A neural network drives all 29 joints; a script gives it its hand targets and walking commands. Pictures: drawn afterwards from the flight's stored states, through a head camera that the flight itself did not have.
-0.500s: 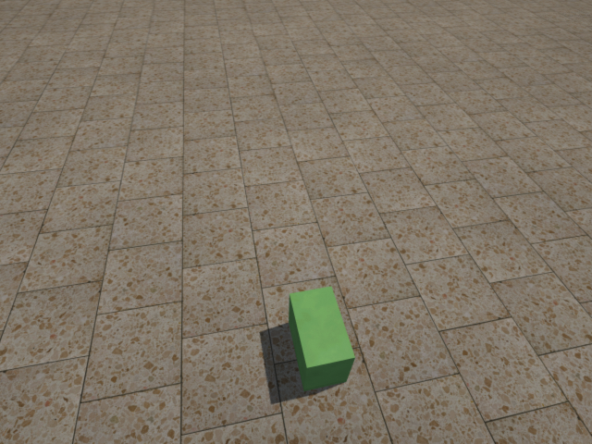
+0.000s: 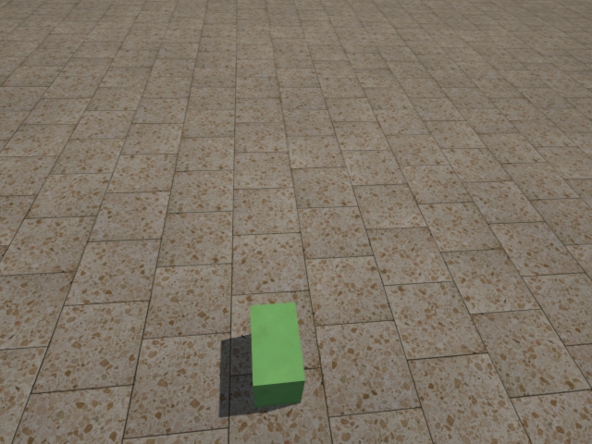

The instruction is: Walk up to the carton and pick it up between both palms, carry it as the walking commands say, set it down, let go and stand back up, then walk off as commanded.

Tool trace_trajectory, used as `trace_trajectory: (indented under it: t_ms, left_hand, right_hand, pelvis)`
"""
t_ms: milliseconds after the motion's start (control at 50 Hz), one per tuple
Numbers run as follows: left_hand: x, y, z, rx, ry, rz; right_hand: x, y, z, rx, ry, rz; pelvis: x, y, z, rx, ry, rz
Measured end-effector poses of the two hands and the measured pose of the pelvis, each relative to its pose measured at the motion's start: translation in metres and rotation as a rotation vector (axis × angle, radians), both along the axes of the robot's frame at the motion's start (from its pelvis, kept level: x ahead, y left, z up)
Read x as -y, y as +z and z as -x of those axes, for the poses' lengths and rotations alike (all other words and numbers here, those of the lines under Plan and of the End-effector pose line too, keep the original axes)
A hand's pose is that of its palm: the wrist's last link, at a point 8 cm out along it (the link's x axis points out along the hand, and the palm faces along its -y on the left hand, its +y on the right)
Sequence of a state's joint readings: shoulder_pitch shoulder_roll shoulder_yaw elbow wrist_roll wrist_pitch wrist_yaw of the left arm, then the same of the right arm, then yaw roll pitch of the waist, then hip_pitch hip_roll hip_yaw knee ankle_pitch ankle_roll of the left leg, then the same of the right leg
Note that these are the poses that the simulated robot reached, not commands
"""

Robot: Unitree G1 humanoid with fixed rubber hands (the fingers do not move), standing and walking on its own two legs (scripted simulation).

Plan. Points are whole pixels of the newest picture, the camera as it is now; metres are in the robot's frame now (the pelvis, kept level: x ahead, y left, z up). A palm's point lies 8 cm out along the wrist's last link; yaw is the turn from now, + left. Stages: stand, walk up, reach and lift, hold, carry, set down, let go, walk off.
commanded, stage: walk up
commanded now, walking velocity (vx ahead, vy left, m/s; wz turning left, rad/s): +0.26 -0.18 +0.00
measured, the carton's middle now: (275, 354) +0.52 +0.00 -0.64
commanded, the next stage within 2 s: none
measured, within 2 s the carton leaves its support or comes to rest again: neither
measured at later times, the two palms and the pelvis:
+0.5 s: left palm out of the picture +0.15 +0.06 -0.08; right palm out of the picture +0.07 -0.41 -0.10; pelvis +0.05 -0.17 +0.03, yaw +0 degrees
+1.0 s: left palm out of the picture +0.10 +0.01 -0.06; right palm out of the picture +0.06 -0.46 -0.12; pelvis +0.03 -0.23 +0.04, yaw +0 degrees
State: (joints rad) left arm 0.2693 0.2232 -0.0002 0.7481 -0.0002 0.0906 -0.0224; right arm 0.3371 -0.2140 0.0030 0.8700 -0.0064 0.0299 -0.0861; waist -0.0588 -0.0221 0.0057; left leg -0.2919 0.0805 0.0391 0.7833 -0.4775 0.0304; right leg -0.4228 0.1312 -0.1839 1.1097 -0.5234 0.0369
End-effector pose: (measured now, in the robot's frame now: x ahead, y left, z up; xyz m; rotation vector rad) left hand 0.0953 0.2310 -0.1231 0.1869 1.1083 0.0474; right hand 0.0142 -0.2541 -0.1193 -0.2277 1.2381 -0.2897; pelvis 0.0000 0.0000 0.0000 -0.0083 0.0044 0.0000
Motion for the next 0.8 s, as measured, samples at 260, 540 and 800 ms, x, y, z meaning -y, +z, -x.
trace_trajectory:
  t_ms: [260, 540, 800]
  left_hand:
    - [0.110, 0.032, -0.051, 0.044, 0.021, -0.046]
    - [0.181, 0.030, -0.059, 0.067, 0.011, -0.039]
    - [0.236, 0.056, -0.042, 0.022, 0.021, -0.121]
  right_hand:
    - [0.095, -0.005, -0.038, -0.051, 0.017, -0.105]
    - [0.170, 0.010, -0.052, -0.005, 0.011, -0.066]
    - [0.217, -0.003, -0.059, -0.041, 0.028, -0.191]
  pelvis:
    - [0.108, 0.015, -0.047, -0.006, 0.016, -0.057]
    - [0.178, 0.020, -0.047, 0.047, -0.004, -0.002]
    - [0.239, 0.031, -0.043, 0.010, -0.001, -0.094]
